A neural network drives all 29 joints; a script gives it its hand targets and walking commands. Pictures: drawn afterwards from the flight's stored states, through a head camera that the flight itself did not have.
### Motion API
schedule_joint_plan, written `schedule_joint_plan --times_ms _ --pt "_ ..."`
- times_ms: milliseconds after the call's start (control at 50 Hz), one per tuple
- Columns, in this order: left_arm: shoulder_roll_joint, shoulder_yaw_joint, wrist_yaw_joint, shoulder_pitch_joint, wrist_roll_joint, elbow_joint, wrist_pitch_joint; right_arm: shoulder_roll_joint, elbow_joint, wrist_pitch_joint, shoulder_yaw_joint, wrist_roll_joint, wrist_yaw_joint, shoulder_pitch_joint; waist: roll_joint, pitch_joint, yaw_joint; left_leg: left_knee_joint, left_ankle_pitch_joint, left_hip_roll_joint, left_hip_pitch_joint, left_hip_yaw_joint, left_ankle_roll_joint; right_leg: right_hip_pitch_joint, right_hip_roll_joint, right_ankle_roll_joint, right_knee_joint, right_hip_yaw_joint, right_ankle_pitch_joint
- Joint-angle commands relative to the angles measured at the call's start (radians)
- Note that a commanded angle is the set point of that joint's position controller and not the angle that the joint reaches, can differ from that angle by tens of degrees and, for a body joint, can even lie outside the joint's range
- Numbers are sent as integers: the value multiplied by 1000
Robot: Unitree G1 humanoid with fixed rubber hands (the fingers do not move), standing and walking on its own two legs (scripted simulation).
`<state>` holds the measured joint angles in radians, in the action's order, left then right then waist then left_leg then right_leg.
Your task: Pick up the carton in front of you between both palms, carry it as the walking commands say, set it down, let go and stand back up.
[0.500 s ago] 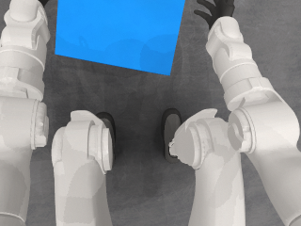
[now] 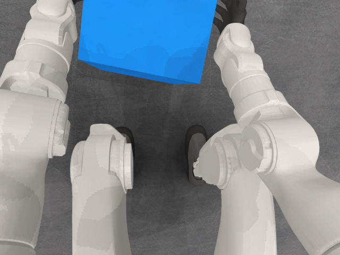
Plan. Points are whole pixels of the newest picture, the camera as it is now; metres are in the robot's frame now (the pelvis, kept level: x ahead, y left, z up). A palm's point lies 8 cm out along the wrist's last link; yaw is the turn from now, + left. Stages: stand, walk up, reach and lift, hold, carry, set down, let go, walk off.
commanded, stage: reach and lift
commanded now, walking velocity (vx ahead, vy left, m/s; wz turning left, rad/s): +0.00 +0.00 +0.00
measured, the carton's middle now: (147, 29) +0.51 +0.07 -0.25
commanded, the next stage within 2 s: none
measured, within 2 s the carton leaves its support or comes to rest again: leaves its support in 0.16 s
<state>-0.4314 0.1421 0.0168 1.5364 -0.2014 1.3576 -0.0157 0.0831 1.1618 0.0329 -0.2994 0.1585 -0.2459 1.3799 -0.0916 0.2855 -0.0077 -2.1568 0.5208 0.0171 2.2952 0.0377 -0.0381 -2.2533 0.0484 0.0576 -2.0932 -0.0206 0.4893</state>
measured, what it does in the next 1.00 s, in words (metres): rises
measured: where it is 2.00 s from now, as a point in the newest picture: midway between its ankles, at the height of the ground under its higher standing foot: (161, 167)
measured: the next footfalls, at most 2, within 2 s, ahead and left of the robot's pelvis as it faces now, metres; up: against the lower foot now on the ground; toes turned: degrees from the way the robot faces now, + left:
none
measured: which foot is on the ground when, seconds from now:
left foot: down 0.00-1.00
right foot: down 0.00-1.00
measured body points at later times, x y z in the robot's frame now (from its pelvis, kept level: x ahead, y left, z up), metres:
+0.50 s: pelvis +0.01 -0.01 +0.04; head +0.27 +0.07 +0.39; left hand +0.50 +0.24 -0.05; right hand +0.51 -0.07 -0.05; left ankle +0.12 +0.11 -0.35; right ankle +0.14 -0.13 -0.34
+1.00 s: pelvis +0.04 -0.02 +0.16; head +0.24 +0.04 +0.56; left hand +0.46 +0.22 +0.10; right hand +0.49 -0.08 +0.11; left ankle +0.12 +0.11 -0.34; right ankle +0.14 -0.13 -0.34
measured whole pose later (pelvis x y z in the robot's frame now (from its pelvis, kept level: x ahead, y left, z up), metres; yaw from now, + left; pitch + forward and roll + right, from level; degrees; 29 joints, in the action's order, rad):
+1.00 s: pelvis +0.04 -0.02 +0.16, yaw +8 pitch +38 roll -1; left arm -0.09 -0.28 0.00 0.83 0.13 0.71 -0.31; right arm -0.16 0.54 -0.28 -0.42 -0.10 -0.17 0.73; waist -0.05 -0.20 0.01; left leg -1.62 0.50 -0.05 1.78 0.07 0.03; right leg -1.75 0.11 0.04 -1.63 0.06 0.54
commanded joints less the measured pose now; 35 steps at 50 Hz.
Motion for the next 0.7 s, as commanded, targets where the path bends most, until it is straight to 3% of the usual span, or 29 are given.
schedule_joint_plan --times_ms 0,60,160,260,280,340,380,460,480,500,600,680 --pt "713 64 -162 387 39 -192 -17 -612 -104 -50 133 -71 192 383 204 -935 2 223 -151 -64 -561 28 -2 359 123 -14 64 -80 -112" --pt "834 31 -183 362 62 -231 -39 -718 -178 -74 151 -64 229 437 214 -1000 43 209 -180 -74 -590 5 -1 347 137 -17 47 -87 -108" --pt "978 72 -179 371 29 -398 -47 -895 -282 -93 244 -18 255 448 184 -1252 61 180 -351 -95 -756 -22 10 438 156 -17 27 -103 -224" --pt "1096 163 -150 375 4 -663 -94 -1000 -473 -142 363 36 257 449 261 -1595 72 193 -523 -113 -1084 -39 41 418 163 -7 48 -119 -264" --pt "1144 171 -144 351 7 -701 -108 -1002 -533 -147 391 37 255 476 272 -1647 80 215 -449 -123 -1067 -55 46 483 165 -13 54 -119 -237" --pt "1204 167 -148 267 37 -755 -170 -1004 -664 -188 461 15 257 487 248 -1661 66 259 -438 -138 -1116 -60 58 481 168 -11 121 -115 -201" --pt "1241 158 -154 227 52 -744 -204 -997 -686 -212 463 -17 257 477 236 -1602 50 314 -308 -147 -1063 -64 61 492 169 -17 163 -120 -122" --pt "1290 74 -189 140 126 -588 -251 -1022 -552 -252 335 -130 253 365 232 -1309 10 415 -46 -152 -838 -64 60 486 160 -35 261 -99 25" --pt "1309 39 -202 139 143 -553 -254 -1023 -512 -261 296 -166 258 349 222 -1249 -13 435 -1 -153 -801 -61 54 480 159 -38 288 -91 46" --pt "1310 -3 -215 124 171 -515 -260 -1037 -484 -269 262 -190 265 337 217 -1209 -11 452 21 -155 -774 -60 49 480 158 -39 310 -82 55" --pt "1321 -153 -245 45 278 -426 -262 -1100 -463 -289 233 -239 294 316 144 -1225 22 520 -26 -161 -796 -64 27 546 161 -26 413 -64 36" --pt "1327 -164 -255 2 299 -445 -255 -1153 -469 -296 278 -232 304 261 94 -1287 52 563 -92 -164 -852 -73 20 642 165 -11 485 -51 3"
